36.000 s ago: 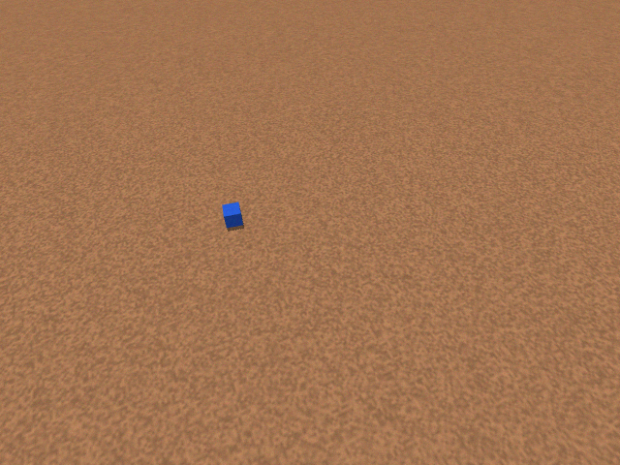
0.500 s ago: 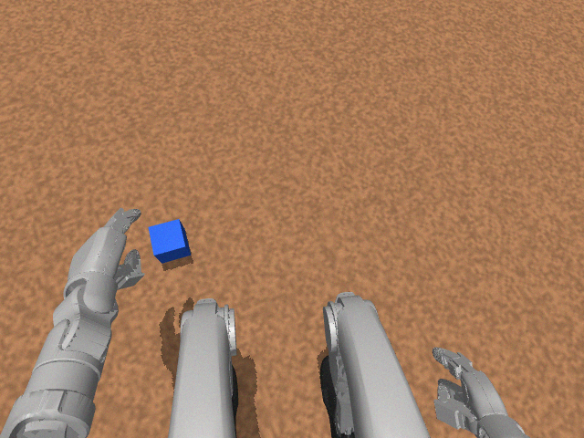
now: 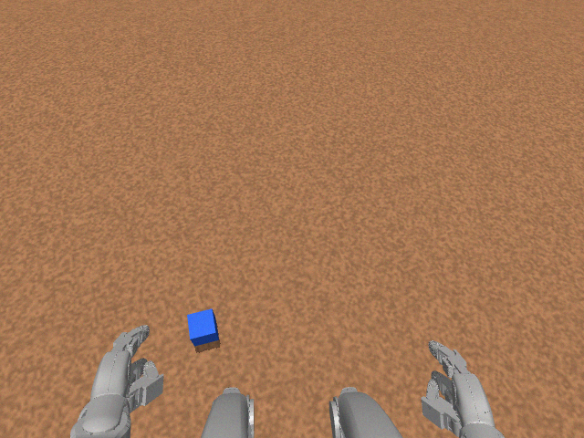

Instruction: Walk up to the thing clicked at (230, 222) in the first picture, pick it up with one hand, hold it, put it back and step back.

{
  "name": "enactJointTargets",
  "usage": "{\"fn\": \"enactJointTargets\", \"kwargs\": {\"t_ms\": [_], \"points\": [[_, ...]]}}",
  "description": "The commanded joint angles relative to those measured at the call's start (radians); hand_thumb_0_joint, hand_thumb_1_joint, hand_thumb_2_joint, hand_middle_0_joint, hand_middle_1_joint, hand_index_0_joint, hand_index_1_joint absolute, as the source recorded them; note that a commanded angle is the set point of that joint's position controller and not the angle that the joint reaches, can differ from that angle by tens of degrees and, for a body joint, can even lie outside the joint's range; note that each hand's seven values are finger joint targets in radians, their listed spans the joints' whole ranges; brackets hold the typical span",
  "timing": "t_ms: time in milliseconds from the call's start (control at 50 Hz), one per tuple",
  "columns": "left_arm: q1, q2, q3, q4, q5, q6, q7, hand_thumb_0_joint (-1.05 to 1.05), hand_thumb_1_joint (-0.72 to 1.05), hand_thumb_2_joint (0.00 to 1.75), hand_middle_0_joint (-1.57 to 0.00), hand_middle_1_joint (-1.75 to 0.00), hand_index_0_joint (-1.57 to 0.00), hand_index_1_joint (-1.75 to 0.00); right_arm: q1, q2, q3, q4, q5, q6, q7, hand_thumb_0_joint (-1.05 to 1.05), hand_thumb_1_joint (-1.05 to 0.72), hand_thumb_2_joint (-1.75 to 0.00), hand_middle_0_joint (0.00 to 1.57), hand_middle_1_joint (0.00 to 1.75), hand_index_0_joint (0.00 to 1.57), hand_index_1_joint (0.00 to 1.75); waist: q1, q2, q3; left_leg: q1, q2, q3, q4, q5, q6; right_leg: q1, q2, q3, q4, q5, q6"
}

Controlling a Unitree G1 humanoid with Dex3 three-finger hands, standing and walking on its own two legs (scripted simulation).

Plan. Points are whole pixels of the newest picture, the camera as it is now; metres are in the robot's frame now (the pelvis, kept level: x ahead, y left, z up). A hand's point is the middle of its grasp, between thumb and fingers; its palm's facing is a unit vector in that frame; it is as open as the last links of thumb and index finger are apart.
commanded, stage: home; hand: left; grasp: from above
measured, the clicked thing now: (203, 327) +0.47 +0.23 -0.62
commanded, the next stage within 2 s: none
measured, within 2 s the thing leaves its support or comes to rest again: neither
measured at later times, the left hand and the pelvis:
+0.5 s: hand (134, 399) +0.19 +0.19 +0.01, palm faces +0.08 -0.98 -0.20, open 7.4 cm; pelvis +0.03 +0.00 +0.06, yaw +1 degrees
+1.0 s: hand (138, 411) +0.18 +0.18 +0.01, palm faces +0.07 -0.98 -0.20, open 7.4 cm; pelvis +0.02 +0.00 +0.06, yaw +1 degrees
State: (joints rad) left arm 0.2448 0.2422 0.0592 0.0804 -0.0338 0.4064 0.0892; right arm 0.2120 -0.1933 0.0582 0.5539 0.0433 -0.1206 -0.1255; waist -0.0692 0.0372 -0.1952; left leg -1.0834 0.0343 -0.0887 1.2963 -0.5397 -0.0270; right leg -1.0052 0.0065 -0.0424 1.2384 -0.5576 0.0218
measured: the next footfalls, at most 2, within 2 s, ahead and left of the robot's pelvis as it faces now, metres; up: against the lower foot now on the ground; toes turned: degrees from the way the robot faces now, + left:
none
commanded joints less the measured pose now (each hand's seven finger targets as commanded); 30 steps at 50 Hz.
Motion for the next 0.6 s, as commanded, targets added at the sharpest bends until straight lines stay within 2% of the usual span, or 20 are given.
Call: {"fn": "enactJointTargets", "kwargs": {"t_ms": [0, 100, 160, 280, 360, 460, 500, 580], "points": [[0.056, 0.096, 0.065, -0.261, -0.027, -0.013, 0.001, 0.00, 0.90, 0.90, -0.20, -0.30, -0.20, -0.30, 0.016, -0.138, -0.063, -0.156, -0.009, -0.074, -0.046, 0.00, -0.90, -0.90, 0.20, 0.30, 0.20, 0.30, -0.001, 0.055, -0.192, 0.363, -0.024, 0.025, -0.301, 0.226, 0.034, 0.249, 0.023, -0.002, -0.294, 0.245, -0.031], [0.197, 0.072, 0.047, -0.366, -0.035, 0.007, -0.015, 0.00, 0.90, 0.90, -0.20, -0.30, -0.20, -0.30, 0.041, -0.124, -0.067, -0.174, -0.018, -0.097, -0.063, 0.00, -0.90, -0.90, 0.20, 0.30, 0.20, 0.30, 0.013, 0.050, -0.166, 0.469, -0.029, 0.042, -0.366, 0.365, 0.030, 0.361, 0.031, -0.014, -0.372, 0.364, -0.029], [0.252, 0.061, 0.031, -0.382, -0.027, 0.013, -0.024, 0.00, 0.90, 0.90, -0.20, -0.30, -0.20, -0.30, 0.044, -0.124, -0.071, -0.186, -0.021, -0.108, -0.070, 0.00, -0.90, -0.90, 0.20, 0.30, 0.20, 0.30, 0.008, 0.013, -0.115, 0.486, -0.030, 0.037, -0.397, 0.370, 0.034, 0.382, 0.033, -0.021, -0.405, 0.372, -0.024], [0.268, 0.063, 0.030, -0.400, -0.022, 0.012, -0.052, 0.00, 0.90, 0.90, -0.20, -0.30, -0.20, -0.30, 0.033, -0.136, -0.081, -0.192, -0.032, -0.132, -0.073, 0.00, -0.90, -0.90, 0.20, 0.30, 0.20, 0.30, 0.014, 0.004, -0.034, 0.503, -0.029, 0.041, -0.446, 0.318, 0.036, 0.383, 0.033, -0.035, -0.444, 0.307, -0.020], [0.225, 0.073, 0.030, -0.387, -0.013, 0.005, -0.063, 0.00, 0.90, 0.90, -0.20, -0.30, -0.20, -0.30, 0.024, -0.145, -0.083, -0.188, -0.037, -0.150, -0.071, 0.00, -0.90, -0.90, 0.20, 0.30, 0.20, 0.30, 0.013, -0.003, -0.001, 0.500, -0.030, 0.043, -0.455, 0.277, 0.039, 0.373, 0.026, -0.035, -0.456, 0.273, -0.017], [0.238, 0.079, 0.035, -0.405, -0.008, 0.003, -0.066, 0.00, 0.90, 0.90, -0.20, -0.30, -0.20, -0.30, 0.027, -0.152, -0.088, -0.183, -0.041, -0.165, -0.066, 0.00, -0.90, -0.90, 0.20, 0.30, 0.20, 0.30, 0.019, 0.024, -0.054, 0.541, -0.029, 0.042, -0.447, 0.353, 0.032, 0.401, 0.026, -0.034, -0.434, 0.336, -0.020], [0.231, 0.082, 0.040, -0.412, -0.007, 0.003, -0.064, 0.00, 0.90, 0.90, -0.20, -0.30, -0.20, -0.30, 0.021, -0.149, -0.083, -0.184, -0.041, -0.166, -0.065, 0.00, -0.90, -0.90, 0.20, 0.30, 0.20, 0.30, 0.028, 0.033, -0.055, 0.538, -0.033, 0.045, -0.443, 0.352, 0.033, 0.411, 0.021, -0.029, -0.437, 0.341, -0.020], [0.221, 0.086, 0.034, -0.406, -0.001, 0.001, -0.062, 0.00, 0.90, 0.90, -0.20, -0.30, -0.20, -0.30, 0.007, -0.149, -0.082, -0.185, -0.042, -0.165, -0.064, 0.00, -0.90, -0.90, 0.20, 0.30, 0.20, 0.30, 0.024, 0.045, -0.037, 0.532, -0.031, 0.041, -0.460, 0.294, 0.032, 0.392, 0.024, -0.031, -0.445, 0.286, -0.021]]}}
